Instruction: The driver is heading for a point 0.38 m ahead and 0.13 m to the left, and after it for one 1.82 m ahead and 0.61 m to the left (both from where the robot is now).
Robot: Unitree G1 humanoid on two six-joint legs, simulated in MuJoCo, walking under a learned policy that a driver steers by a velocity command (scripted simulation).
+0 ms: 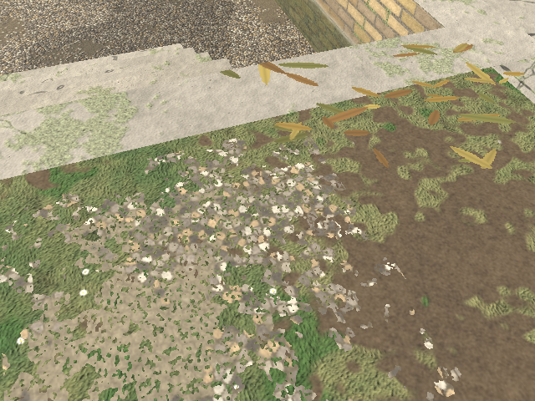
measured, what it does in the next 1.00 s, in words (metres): walks ahead, turning left: right foot, then left foot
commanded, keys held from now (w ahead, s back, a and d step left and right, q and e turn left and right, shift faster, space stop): w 0.02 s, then w+q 0.36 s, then q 0.62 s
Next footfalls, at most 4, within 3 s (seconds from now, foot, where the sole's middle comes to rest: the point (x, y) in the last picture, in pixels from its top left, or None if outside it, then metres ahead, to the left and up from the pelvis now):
0.24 right None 0.33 -0.15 -0.79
0.72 left None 0.47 0.12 -0.79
1.20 right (292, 386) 0.55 -0.09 -0.79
1.48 left None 0.38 0.12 -0.79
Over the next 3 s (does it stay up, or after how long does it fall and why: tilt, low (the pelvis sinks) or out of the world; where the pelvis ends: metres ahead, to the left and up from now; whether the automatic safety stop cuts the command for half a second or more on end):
stays up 0.43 0.00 -0.01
